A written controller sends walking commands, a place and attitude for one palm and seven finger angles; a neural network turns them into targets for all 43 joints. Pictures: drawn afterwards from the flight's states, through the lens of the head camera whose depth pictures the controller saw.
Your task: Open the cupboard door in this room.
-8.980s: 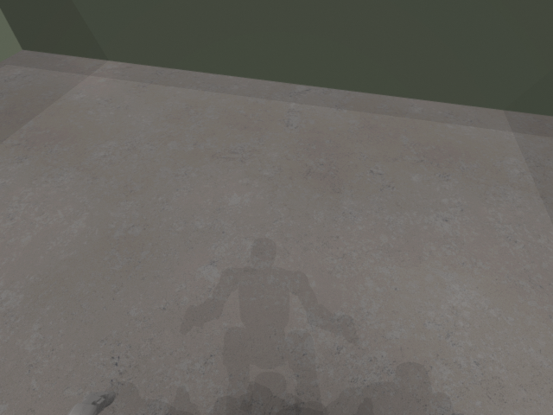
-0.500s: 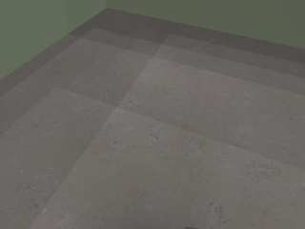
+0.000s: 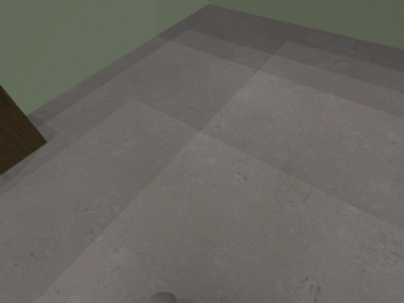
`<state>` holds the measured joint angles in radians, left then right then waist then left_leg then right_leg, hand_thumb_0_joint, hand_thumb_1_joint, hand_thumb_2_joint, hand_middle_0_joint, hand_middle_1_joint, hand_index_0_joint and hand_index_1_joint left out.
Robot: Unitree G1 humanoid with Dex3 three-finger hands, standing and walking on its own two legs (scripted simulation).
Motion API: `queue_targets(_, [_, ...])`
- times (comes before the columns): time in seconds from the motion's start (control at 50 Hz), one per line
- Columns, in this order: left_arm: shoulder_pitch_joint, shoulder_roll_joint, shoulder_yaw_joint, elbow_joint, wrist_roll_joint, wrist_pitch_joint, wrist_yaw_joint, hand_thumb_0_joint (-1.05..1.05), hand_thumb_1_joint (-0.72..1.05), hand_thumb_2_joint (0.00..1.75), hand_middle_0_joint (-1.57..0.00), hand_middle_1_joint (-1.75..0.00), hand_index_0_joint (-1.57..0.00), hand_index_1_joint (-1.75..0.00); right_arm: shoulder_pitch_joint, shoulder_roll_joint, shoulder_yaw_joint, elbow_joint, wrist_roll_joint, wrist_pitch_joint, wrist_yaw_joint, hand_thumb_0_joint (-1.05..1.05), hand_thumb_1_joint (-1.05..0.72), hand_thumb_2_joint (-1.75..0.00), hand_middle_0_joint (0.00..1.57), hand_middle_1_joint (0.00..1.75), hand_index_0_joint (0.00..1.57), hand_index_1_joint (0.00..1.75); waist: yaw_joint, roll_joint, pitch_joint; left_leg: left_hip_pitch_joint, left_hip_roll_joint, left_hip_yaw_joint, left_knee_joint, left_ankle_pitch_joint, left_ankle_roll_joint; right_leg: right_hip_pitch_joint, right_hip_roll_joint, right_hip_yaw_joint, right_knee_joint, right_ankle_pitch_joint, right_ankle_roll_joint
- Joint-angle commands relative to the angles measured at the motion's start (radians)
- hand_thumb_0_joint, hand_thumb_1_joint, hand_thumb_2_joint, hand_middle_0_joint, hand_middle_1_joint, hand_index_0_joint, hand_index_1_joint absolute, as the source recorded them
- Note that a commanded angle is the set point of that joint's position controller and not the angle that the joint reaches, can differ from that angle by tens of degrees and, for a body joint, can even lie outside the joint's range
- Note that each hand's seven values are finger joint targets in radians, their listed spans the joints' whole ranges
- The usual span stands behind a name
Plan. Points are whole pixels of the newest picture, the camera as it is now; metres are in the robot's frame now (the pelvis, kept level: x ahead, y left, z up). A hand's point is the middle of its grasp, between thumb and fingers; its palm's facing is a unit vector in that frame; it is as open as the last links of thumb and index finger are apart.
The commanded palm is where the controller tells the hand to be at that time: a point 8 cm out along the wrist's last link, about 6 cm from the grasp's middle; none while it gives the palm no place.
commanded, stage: turn or walk to find it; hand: left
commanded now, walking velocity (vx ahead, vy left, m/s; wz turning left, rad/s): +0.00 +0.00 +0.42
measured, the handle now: out of the picture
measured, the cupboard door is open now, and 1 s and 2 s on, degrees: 0 0 0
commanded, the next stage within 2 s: stand and wait in 0.54 s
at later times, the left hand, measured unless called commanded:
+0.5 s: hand out of the picture +0.02 +0.27 -0.16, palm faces +0.23 -0.94 -0.25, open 7.4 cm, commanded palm none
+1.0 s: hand out of the picture -0.07 +0.17 -0.16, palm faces +0.36 -0.90 -0.25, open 7.3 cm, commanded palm none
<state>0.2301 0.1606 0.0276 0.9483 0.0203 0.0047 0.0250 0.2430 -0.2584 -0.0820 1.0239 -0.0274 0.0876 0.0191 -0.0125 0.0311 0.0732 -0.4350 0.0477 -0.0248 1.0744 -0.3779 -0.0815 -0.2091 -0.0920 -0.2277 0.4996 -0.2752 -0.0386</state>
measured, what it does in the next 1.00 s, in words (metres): steps on the spot, turning left: left foot, then right foot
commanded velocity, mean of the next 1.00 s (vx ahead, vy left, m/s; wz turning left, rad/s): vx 0.00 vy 0.00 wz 0.26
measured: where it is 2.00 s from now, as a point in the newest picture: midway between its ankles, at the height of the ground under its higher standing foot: outside the picture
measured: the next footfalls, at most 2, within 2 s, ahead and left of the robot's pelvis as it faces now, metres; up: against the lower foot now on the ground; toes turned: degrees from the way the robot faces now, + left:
left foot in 0.16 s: +0.01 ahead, +0.15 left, +0.00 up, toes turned +9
right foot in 0.66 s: +0.03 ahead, -0.09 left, +0.00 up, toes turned +13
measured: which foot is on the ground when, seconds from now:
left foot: up 0.00-0.14, down 0.16-0.66, up 0.68-1.00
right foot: down 0.00-0.16, up 0.18-0.64, down 0.66-1.00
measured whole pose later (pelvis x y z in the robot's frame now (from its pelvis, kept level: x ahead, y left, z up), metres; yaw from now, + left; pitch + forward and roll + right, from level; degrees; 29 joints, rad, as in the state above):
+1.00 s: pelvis -0.05 -0.02 +0.00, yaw +19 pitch -1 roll +2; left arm 0.24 0.16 0.03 1.01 0.02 0.00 0.02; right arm 0.26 -0.22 -0.06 1.07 -0.02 0.07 0.00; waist 0.01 0.03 0.06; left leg -0.32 0.03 -0.02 0.88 -0.43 -0.05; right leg -0.24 -0.04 -0.15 0.47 -0.22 -0.06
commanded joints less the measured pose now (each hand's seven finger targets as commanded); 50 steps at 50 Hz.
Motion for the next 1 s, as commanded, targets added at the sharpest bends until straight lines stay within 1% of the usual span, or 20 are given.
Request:
queue_targets(0.0, [0.066,0.231,0.062,-0.036,0.012,-0.011,0.01,0.0,0.9,0.9,-0.2,-0.3,-0.2,-0.3,-0.113,-0.027,0.007,-0.109,0.015,-0.04,-0.006,0.0,-0.9,-0.9,0.2,0.3,0.2,0.3,0.068,-0.206,-0.07,-0.033,0.004,0.065,-0.222,-0.095,0.009,0.144,-0.284,0.2,-0.142,0.369,-0.105])
queue_targets(0.06, [0.064,0.254,0.07,-0.023,0.012,-0.006,0.007,0.0,0.9,0.9,-0.2,-0.3,-0.2,-0.3,-0.082,-0.023,0.015,-0.106,0.021,-0.054,-0.011,0.0,-0.9,-0.9,0.2,0.3,0.2,0.3,0.057,-0.223,-0.127,0.065,-0.015,0.106,-0.389,-0.065,0.026,0.162,-0.286,0.172,-0.063,0.481,-0.097])
queue_targets(0.1, [0.032,0.248,0.071,-0.019,0.002,-0.001,0.004,0.0,0.9,0.9,-0.2,-0.3,-0.2,-0.3,-0.016,-0.037,0.012,-0.09,0.02,-0.065,-0.011,0.0,-0.9,-0.9,0.2,0.3,0.2,0.3,0.013,-0.177,-0.154,0.209,-0.016,0.111,-0.606,0.122,0.039,0.105,-0.252,0.101,0.041,0.426,-0.03])
queue_targets(0.12, [0.037,0.223,0.066,-0.029,-0.008,0.006,0.001,0.0,0.9,0.9,-0.2,-0.3,-0.2,-0.3,0.022,-0.083,0.002,-0.084,0.017,-0.075,-0.01,0.0,-0.9,-0.9,0.2,0.3,0.2,0.3,-0.013,-0.055,-0.181,0.35,0.036,0.045,-0.702,0.281,0.062,-0.006,-0.205,0.054,0.162,0.305,0.025])
queue_targets(0.14, [0.043,0.158,0.053,-0.064,-0.014,0.013,-0.004,0.0,0.9,0.9,-0.2,-0.3,-0.2,-0.3,0.047,-0.183,-0.021,-0.09,0.009,-0.083,-0.015,0.0,-0.9,-0.9,0.2,0.3,0.2,0.3,-0.026,0.232,-0.182,0.491,0.279,-0.275,-0.724,0.61,0.168,-0.289,-0.072,0.019,0.35,-0.142,0.103])
queue_targets(0.16, [-0.024,0.141,0.034,-0.086,-0.006,0.024,0.0,0.0,0.9,0.9,-0.2,-0.3,-0.2,-0.3,0.085,-0.231,-0.031,-0.077,0.011,-0.071,-0.023,0.0,-0.9,-0.9,0.2,0.3,0.2,0.3,-0.054,0.252,-0.158,0.433,0.376,-0.321,-0.732,0.788,0.265,-0.328,-0.029,0.101,0.489,-0.392,0.113])
queue_targets(0.18, [-0.053,0.157,0.041,-0.084,-0.003,0.033,0.001,0.0,0.9,0.9,-0.2,-0.3,-0.2,-0.3,0.068,-0.208,-0.023,-0.072,0.006,-0.068,-0.028,0.0,-0.9,-0.9,0.2,0.3,0.2,0.3,-0.05,0.17,-0.133,0.358,0.354,-0.259,-0.739,0.651,0.282,-0.298,-0.041,0.155,0.557,-0.354,0.101])
queue_targets(0.22, [-0.071,0.164,0.05,-0.058,-0.002,0.039,-0.006,0.0,0.9,0.9,-0.2,-0.3,-0.2,-0.3,-0.037,-0.154,-0.009,-0.1,0.004,-0.071,-0.041,0.0,-0.9,-0.9,0.2,0.3,0.2,0.3,-0.019,0.18,-0.034,0.268,0.261,-0.222,-0.764,0.519,0.248,-0.336,-0.046,0.191,0.608,-0.226,0.108])
queue_targets(0.3, [-0.024,0.162,0.047,-0.031,-0.004,0.028,-0.016,0.0,0.9,0.9,-0.2,-0.3,-0.2,-0.3,-0.052,-0.137,0.001,-0.113,0.012,-0.085,-0.042,0.0,-0.9,-0.9,0.2,0.3,0.2,0.3,0.006,0.097,-0.075,0.337,0.186,-0.144,-0.737,0.655,0.225,-0.324,-0.02,0.193,0.605,-0.125,0.124])
queue_targets(0.48, [-0.11,0.136,0.04,-0.091,-0.01,0.027,-0.005,0.0,0.9,0.9,-0.2,-0.3,-0.2,-0.3,-0.003,-0.142,-0.016,-0.117,0.002,-0.075,-0.036,0.0,-0.9,-0.9,0.2,0.3,0.2,0.3,-0.027,0.112,-0.086,0.328,0.191,-0.263,-0.717,0.601,0.26,-0.257,0.018,0.204,0.376,-0.184,0.129])
queue_targets(0.58, [-0.004,0.129,0.034,-0.059,-0.014,0.009,-0.002,0.0,0.9,0.9,-0.2,-0.3,-0.2,-0.3,-0.036,-0.13,-0.017,-0.121,0.004,-0.07,-0.033,0.0,-0.9,-0.9,0.2,0.3,0.2,0.3,0.023,0.094,-0.146,0.237,0.134,-0.254,-0.645,0.537,0.215,-0.014,0.06,0.168,0.039,-0.012,0.106])
queue_targets(0.6, [0.024,0.144,0.036,-0.046,-0.011,0.0,0.001,0.0,0.9,0.9,-0.2,-0.3,-0.2,-0.3,-0.038,-0.109,-0.015,-0.116,0.011,-0.072,-0.031,0.0,-0.9,-0.9,0.2,0.3,0.2,0.3,0.039,0.055,-0.158,0.175,0.1,-0.23,-0.606,0.449,0.177,0.09,0.043,0.178,-0.083,0.093,0.101])
queue_targets(0.62, [0.047,0.19,0.042,-0.039,-0.003,-0.012,0.007,0.0,0.9,0.9,-0.2,-0.3,-0.2,-0.3,-0.021,-0.058,-0.006,-0.114,0.019,-0.075,-0.027,0.0,-0.9,-0.9,0.2,0.3,0.2,0.3,0.046,-0.068,-0.172,0.048,0.033,-0.166,-0.511,0.265,0.122,0.219,-0.079,0.296,-0.159,0.125,0.07])
queue_targets(0.64, [0.054,0.266,0.053,-0.036,0.007,-0.02,0.012,0.0,0.9,0.9,-0.2,-0.3,-0.2,-0.3,-0.022,0.003,0.011,-0.135,0.022,-0.075,-0.024,0.0,-0.9,-0.9,0.2,0.3,0.2,0.3,0.048,-0.314,-0.15,-0.091,-0.092,-0.036,-0.36,-0.071,0.062,0.243,-0.292,0.525,-0.197,0.224,-0.026])
queue_targets(0.66, [0.054,0.278,0.049,-0.048,0.002,-0.014,0.009,0.0,0.9,0.9,-0.2,-0.3,-0.2,-0.3,-0.055,-0.042,-0.001,-0.141,0.017,-0.06,-0.028,0.0,-0.9,-0.9,0.2,0.3,0.2,0.3,0.066,-0.262,-0.113,-0.041,-0.076,-0.058,-0.211,-0.202,0.063,0.075,-0.37,0.553,-0.234,0.212,-0.112])
queue_targets(0.7, [-0.05,0.219,0.048,-0.058,-0.002,-0.008,0.014,0.0,0.9,0.9,-0.2,-0.3,-0.2,-0.3,-0.024,-0.052,-0.009,-0.098,0.006,-0.035,-0.025,0.0,-0.9,-0.9,0.2,0.3,0.2,0.3,0.02,-0.244,-0.018,-0.021,-0.045,-0.077,-0.066,-0.115,0.07,-0.076,-0.281,0.499,-0.292,-0.028,-0.115])
queue_targets(0.72, [-0.074,0.196,0.036,-0.059,-0.003,-0.007,0.01,0.0,0.9,0.9,-0.2,-0.3,-0.2,-0.3,-0.004,-0.042,-0.008,-0.067,0.005,-0.034,-0.021,0.0,-0.9,-0.9,0.2,0.3,0.2,0.3,0.005,-0.175,0.012,-0.013,-0.042,-0.061,-0.022,-0.059,0.067,-0.092,-0.224,0.43,-0.282,-0.025,-0.093])
queue_targets(0.76, [-0.067,0.168,0.027,-0.052,-0.006,-0.016,0.006,0.0,0.9,0.9,-0.2,-0.3,-0.2,-0.3,0.046,-0.021,-0.003,-0.037,0.007,-0.033,-0.018,0.0,-0.9,-0.9,0.2,0.3,0.2,0.3,-0.01,-0.152,-0.001,-0.005,-0.039,-0.036,-0.014,0.009,0.056,-0.065,-0.165,0.331,-0.261,0.045,-0.06])
queue_targets(0.8, [-0.041,0.157,0.025,-0.033,-0.004,-0.021,0.006,0.0,0.9,0.9,-0.2,-0.3,-0.2,-0.3,0.053,-0.021,-0.001,-0.021,0.009,-0.035,-0.018,0.0,-0.9,-0.9,0.2,0.3,0.2,0.3,-0.003,-0.172,-0.009,0.013,-0.024,-0.02,-0.038,0.034,0.045,-0.051,-0.153,0.311,-0.266,0.06,-0.056])
queue_targets(0.98, [0.084,0.193,0.049,0.041,0.007,-0.019,0.01,0.0,0.9,0.9,-0.2,-0.3,-0.2,-0.3,-0.028,0.006,0.021,-0.026,0.018,-0.054,-0.029,0.0,-0.9,-0.9,0.2,0.3,0.2,0.3,0.067,-0.186,-0.086,0.057,-0.01,0.026,-0.313,-0.104,0.041,0.118,-0.227,0.355,-0.202,0.277,-0.134])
